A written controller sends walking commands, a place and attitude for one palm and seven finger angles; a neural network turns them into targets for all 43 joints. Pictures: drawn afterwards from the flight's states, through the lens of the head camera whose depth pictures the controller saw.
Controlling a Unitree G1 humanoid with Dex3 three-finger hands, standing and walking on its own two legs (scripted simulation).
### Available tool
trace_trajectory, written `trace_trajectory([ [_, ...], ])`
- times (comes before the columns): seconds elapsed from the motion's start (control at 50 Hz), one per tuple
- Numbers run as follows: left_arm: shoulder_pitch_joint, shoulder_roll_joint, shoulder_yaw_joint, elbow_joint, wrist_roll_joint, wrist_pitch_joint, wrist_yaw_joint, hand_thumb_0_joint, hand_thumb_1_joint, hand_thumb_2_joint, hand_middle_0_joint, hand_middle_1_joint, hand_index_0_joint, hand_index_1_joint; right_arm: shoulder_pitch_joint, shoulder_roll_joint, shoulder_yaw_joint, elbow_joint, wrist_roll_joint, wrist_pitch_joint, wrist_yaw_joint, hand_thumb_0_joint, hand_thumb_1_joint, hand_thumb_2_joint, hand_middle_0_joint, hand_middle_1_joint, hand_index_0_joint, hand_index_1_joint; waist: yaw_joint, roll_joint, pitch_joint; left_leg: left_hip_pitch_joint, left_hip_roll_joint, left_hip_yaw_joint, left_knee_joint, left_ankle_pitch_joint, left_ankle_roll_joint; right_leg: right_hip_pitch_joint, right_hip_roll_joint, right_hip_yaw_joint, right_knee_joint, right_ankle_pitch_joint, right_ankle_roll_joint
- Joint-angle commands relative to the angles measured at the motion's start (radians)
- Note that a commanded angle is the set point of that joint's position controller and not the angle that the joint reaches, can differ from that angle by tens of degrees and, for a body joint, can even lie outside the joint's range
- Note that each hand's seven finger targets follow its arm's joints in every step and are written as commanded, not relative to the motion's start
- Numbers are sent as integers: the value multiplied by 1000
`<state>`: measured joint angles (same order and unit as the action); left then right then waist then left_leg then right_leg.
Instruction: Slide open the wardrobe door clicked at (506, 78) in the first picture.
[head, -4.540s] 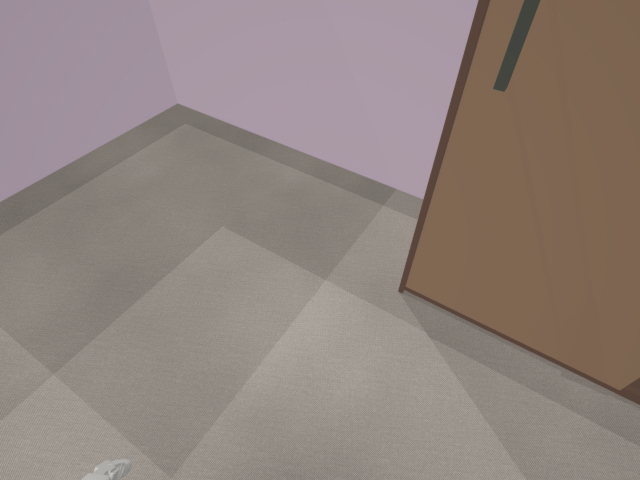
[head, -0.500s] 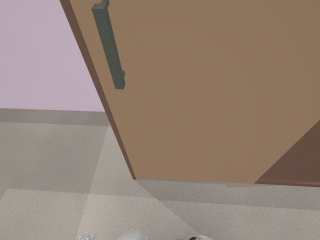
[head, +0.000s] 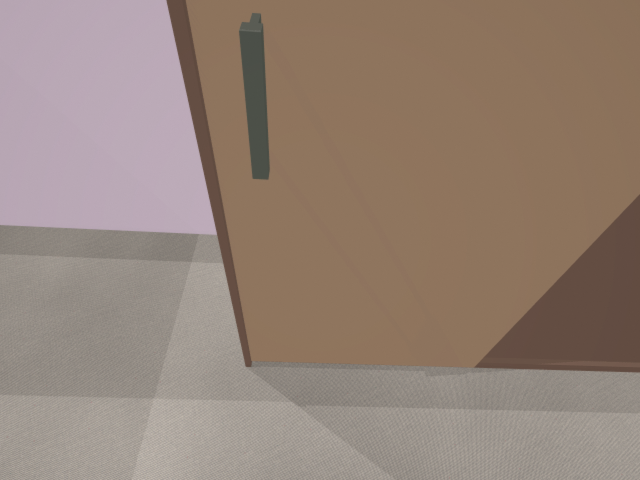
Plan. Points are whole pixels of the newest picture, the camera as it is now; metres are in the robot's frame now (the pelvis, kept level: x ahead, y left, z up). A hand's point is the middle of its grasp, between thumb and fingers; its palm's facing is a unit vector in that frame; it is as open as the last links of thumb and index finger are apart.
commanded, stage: come to a stop and stand still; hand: left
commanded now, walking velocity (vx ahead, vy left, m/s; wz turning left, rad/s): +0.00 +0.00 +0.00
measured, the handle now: (258, 103) +0.53 +0.11 +0.19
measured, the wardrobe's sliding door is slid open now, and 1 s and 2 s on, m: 0.00 0.00 0.00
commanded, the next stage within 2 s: look again from close up in 0.60 s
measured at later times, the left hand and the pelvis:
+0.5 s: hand out of the picture -0.01 +0.11 -0.18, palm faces +0.06 -0.98 -0.20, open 7.3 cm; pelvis -0.01 -0.06 -0.01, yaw +1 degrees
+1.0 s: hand out of the picture -0.02 +0.16 -0.18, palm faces +0.04 -0.98 -0.21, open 7.4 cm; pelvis -0.03 -0.02 -0.01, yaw +0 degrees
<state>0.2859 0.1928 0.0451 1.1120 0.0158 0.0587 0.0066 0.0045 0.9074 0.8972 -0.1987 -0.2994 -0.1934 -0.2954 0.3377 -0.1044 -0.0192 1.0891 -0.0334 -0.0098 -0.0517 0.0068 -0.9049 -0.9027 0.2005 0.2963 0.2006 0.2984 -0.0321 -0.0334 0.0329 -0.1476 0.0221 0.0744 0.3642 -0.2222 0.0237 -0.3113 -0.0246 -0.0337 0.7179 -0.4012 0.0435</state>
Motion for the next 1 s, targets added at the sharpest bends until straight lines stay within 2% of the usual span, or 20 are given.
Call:
trace_trajectory([
  [0.0,-6,3,1,-57,-5,-36,2,0,900,900,-200,-300,-200,-300,61,-199,-46,8,9,-2,-10,0,-900,-900,200,300,200,300,8,194,-45,64,242,-198,-20,430,100,48,0,-15,-201,90,-16],
  [0.02,34,2,1,-37,-5,-42,5,0,900,900,-200,-300,-200,-300,47,-194,-46,13,14,-2,-8,0,-900,-900,200,300,200,300,30,179,-62,32,221,-176,7,370,77,121,-2,-26,-298,202,-17],
  [0.04,54,22,1,-26,-2,-51,11,0,900,900,-200,-300,-200,-300,58,-166,-43,18,20,-4,-4,0,-900,-900,200,300,200,300,35,108,-57,-30,184,-156,45,296,42,208,-24,4,-389,294,-24],
  [0.06,72,47,3,-11,-1,-59,18,0,900,900,-200,-300,-200,-300,62,-129,-34,20,27,-7,1,0,-900,-900,200,300,200,300,36,23,-72,-123,140,-96,83,162,2,307,-110,86,-394,372,-45],
  [0.08,64,76,2,-1,-2,-66,24,0,900,900,-200,-300,-200,-300,53,-82,-18,16,30,-6,6,0,-900,-900,200,300,200,300,28,-79,-51,-182,80,-36,96,-13,-30,307,-202,152,-396,444,-84],
  [0.1,36,88,-3,-5,-6,-68,25,0,900,900,-200,-300,-200,-300,49,-62,-10,20,26,-2,12,0,-900,-900,200,300,200,300,20,-94,-25,-162,57,-24,88,-103,-41,234,-240,160,-411,385,-118],
  [0.12,23,72,-8,-4,-5,-71,27,0,900,900,-200,-300,-200,-300,45,-52,-8,28,21,2,13,0,-900,-900,200,300,200,300,17,-91,-12,-118,58,-28,78,-45,-41,185,-209,148,-404,387,-128],
  [0.14,20,58,-9,3,-6,-76,29,0,900,900,-200,-300,-200,-300,57,-53,-6,42,16,7,12,0,-900,-900,200,300,200,300,15,-153,-5,-82,62,-25,80,-17,-44,160,-169,129,-411,366,-123],
  [0.26,27,35,-21,9,-14,-75,34,0,900,900,-200,-300,-200,-300,63,-77,0,79,20,2,8,0,-900,-900,200,300,200,300,27,33,50,-44,101,-54,12,168,-39,159,-99,69,-383,425,-76],
  [0.52,57,38,-23,12,-9,-77,35,0,900,900,-200,-300,-200,-300,25,-88,-2,62,19,17,9,0,-900,-900,200,300,200,300,23,4,77,-1,86,-38,10,68,-41,94,-96,105,-476,235,-68],
  [0.66,81,25,-24,21,-9,-83,34,0,900,900,-200,-300,-200,-300,22,-95,1,57,21,6,7,0,-900,-900,200,300,200,300,24,40,39,12,96,-48,-3,106,-38,125,-90,93,-456,286,-74],
  [0.68,170,55,-23,47,9,-115,73,0,900,900,-200,-300,-200,-300,-107,-124,2,-15,27,-17,23,0,-900,-900,200,300,200,300,77,14,79,-144,70,-1,240,-16,-63,138,-173,182,-399,847,0],
  [0.7,158,106,-13,2,9,-124,66,0,900,900,-200,-300,-200,-300,-40,-71,3,-61,28,-4,24,0,-900,-900,200,300,200,300,22,10,-30,-148,45,-69,283,-161,-32,197,-228,211,-377,820,-56],
  [0.72,111,86,-18,-17,9,-123,57,0,900,900,-200,-300,-200,-300,-19,-77,-3,-55,26,-5,24,0,-900,-900,200,300,200,300,5,95,-45,-123,48,-59,259,-154,-26,171,-211,168,-376,680,-125],
  [0.74,69,83,-17,-19,7,-124,52,0,900,900,-200,-300,-200,-300,13,-52,4,-45,24,-9,27,0,-900,-900,200,300,200,300,-7,90,-75,-66,46,-42,192,-90,-33,148,-193,126,-364,594,-148],
  [0.78,72,43,-26,-28,1,-120,46,0,900,900,-200,-300,-200,-300,59,-78,6,-42,21,-21,28,0,-900,-900,200,300,200,300,-8,39,-72,-25,56,-87,109,49,-20,102,-111,87,-312,364,-118],
  [0.82,72,5,-30,-33,-3,-107,44,0,900,900,-200,-300,-200,-300,62,-113,6,-55,16,-24,22,0,-900,-900,200,300,200,300,7,-16,-5,-87,93,-109,77,45,1,70,-72,80,-329,196,-101],
  [0.84,58,8,-33,-32,0,-97,42,0,900,900,-200,-300,-200,-300,51,-107,9,-51,14,-27,22,0,-900,-900,200,300,200,300,15,95,38,-121,93,-130,37,33,5,61,-65,67,-310,143,-99],
  [0.88,74,15,-34,-36,2,-86,35,0,900,900,-200,-300,-200,-300,23,-118,13,-65,15,-24,22,0,-900,-900,200,300,200,300,34,106,108,-195,93,-158,-20,-60,14,57,-47,62,-301,91,-89],
  [0.98,79,29,-36,-46,2,-78,28,0,900,900,-200,-300,-200,-300,30,-147,12,-72,13,-25,23,0,-900,-900,200,300,200,300,43,55,112,-231,88,-182,-85,-186,23,77,-46,52,-285,85,-83],
])
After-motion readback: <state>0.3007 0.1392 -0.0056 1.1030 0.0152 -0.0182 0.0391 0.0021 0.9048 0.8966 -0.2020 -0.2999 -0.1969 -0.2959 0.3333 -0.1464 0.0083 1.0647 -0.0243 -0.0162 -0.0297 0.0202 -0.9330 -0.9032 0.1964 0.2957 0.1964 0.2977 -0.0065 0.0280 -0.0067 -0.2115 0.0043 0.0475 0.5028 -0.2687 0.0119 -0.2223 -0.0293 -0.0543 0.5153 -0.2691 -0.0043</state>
